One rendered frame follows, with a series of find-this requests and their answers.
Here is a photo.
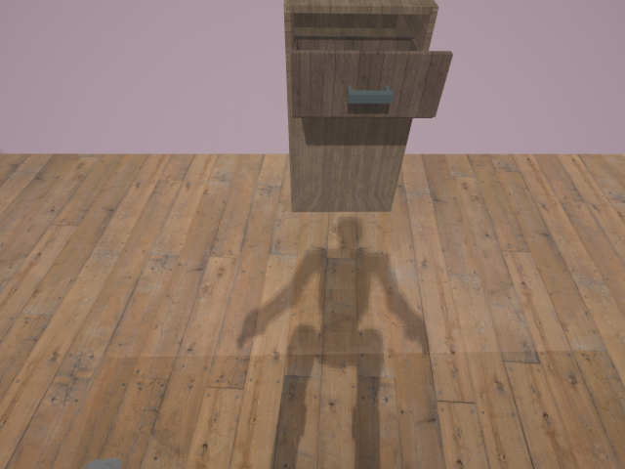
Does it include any handle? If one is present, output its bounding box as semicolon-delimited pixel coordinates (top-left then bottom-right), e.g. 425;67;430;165
348;86;394;104

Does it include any drawer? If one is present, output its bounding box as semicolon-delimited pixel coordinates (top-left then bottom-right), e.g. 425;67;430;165
290;36;453;118

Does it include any cabinet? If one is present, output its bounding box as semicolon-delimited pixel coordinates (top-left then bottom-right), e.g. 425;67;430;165
284;0;438;212

